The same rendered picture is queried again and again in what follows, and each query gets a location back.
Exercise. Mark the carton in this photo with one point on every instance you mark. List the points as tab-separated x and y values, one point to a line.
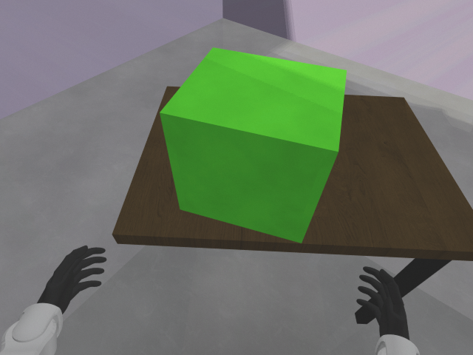
252	140

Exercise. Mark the left robot forearm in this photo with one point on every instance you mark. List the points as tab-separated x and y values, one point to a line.
35	333

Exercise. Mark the right robot hand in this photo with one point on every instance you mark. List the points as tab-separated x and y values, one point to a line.
390	312

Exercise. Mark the right robot forearm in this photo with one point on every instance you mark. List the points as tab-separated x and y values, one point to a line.
390	344

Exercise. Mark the left robot hand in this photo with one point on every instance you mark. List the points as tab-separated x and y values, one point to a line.
65	284

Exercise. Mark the table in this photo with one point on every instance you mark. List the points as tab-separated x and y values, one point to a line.
389	194

